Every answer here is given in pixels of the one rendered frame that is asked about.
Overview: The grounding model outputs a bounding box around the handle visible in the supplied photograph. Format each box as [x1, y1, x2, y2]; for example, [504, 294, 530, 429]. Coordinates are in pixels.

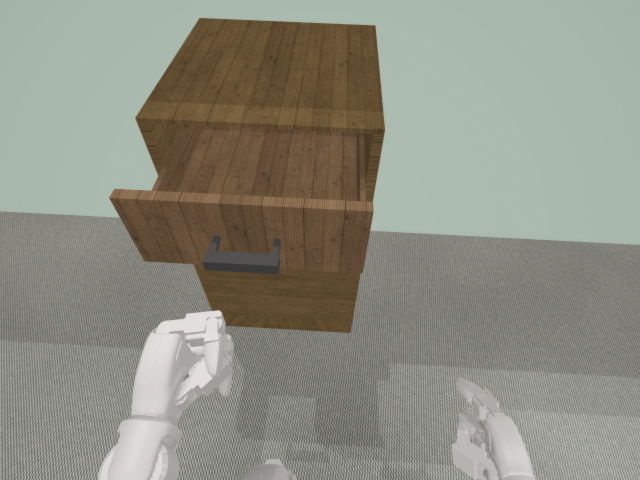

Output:
[202, 235, 281, 274]

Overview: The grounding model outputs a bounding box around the robot left shin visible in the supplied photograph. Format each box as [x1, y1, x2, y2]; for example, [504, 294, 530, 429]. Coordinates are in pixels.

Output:
[264, 459, 284, 467]

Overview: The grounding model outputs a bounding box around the drawer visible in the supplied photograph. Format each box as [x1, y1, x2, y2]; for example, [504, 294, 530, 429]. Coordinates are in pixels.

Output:
[109, 125, 374, 273]

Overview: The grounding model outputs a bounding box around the cabinet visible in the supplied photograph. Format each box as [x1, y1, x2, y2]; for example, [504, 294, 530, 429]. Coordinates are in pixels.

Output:
[135, 18, 385, 333]

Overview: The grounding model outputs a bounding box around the robot left hand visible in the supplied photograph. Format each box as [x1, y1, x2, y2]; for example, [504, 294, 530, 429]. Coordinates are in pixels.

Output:
[131, 310, 234, 425]

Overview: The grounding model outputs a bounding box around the robot right hand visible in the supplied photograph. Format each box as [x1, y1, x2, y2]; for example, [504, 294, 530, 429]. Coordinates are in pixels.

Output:
[452, 377, 535, 480]

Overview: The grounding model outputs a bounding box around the left robot forearm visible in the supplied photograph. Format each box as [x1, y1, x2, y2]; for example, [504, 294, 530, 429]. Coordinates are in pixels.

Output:
[98, 416, 182, 480]

